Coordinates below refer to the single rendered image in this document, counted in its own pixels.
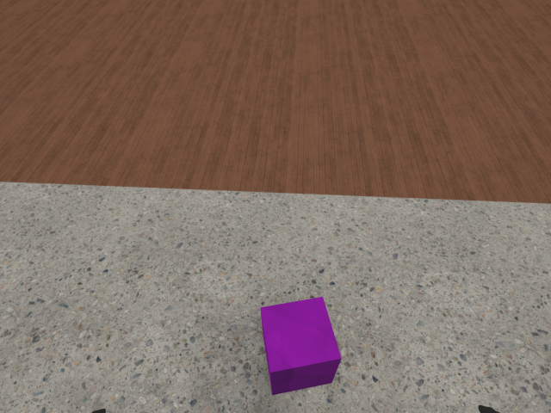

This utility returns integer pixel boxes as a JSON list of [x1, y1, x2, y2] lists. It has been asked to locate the carton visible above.
[[260, 297, 342, 395]]

